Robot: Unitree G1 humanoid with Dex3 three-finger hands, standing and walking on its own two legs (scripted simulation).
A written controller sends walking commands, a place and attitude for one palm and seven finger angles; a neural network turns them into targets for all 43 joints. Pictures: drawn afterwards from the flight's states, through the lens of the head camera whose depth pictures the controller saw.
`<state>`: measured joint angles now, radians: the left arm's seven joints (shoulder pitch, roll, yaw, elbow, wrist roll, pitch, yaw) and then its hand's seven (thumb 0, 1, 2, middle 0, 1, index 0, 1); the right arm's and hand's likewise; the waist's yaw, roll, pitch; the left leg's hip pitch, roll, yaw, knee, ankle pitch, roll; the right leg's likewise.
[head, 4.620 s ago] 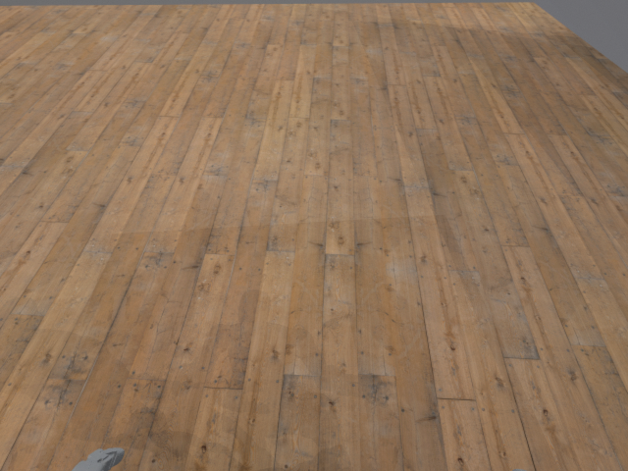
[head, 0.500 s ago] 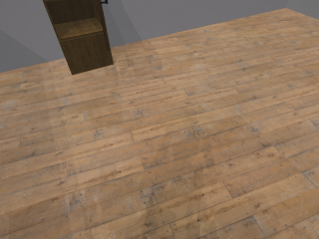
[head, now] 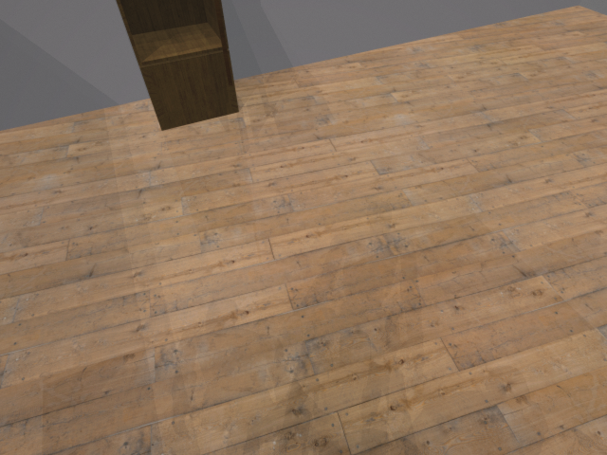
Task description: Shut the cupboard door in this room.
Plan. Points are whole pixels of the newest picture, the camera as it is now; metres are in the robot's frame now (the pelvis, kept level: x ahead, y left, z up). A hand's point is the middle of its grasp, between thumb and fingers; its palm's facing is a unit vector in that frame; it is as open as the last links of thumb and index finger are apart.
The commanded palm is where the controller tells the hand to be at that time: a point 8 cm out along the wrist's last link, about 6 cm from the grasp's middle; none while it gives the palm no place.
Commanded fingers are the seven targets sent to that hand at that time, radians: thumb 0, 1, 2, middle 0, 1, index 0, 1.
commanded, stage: turn or walk to find it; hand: left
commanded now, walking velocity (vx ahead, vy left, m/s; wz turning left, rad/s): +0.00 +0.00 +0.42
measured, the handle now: out of the picture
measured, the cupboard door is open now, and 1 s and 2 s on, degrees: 78 78 78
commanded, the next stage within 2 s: none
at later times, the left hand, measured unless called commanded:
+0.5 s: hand out of the picture +0.00 +0.23 -0.16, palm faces +0.20 -0.94 -0.26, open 7.4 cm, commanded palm none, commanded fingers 0.00 0.90 0.90 -0.20 -0.30 -0.20 -0.30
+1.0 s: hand out of the picture -0.12 +0.18 -0.17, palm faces +0.44 -0.87 -0.23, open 7.4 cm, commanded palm none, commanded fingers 0.00 0.90 0.90 -0.20 -0.30 -0.20 -0.30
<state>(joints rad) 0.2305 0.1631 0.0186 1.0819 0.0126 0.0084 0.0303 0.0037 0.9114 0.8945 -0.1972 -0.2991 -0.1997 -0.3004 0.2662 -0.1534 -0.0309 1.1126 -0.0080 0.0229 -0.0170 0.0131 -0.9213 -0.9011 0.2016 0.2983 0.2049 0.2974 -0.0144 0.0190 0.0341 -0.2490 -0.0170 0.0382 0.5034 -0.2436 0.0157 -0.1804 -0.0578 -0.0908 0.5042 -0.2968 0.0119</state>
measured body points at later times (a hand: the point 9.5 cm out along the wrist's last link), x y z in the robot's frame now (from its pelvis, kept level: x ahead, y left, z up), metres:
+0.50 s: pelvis -0.04 +0.01 +0.00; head -0.01 +0.01 +0.45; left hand -0.01 +0.28 -0.14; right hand +0.06 -0.22 -0.15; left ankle -0.01 +0.13 -0.74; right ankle -0.04 -0.12 -0.70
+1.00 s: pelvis -0.05 -0.01 +0.00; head -0.02 +0.01 +0.44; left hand -0.14 +0.22 -0.15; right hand +0.13 -0.21 -0.15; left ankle -0.13 +0.10 -0.72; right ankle -0.03 -0.12 -0.74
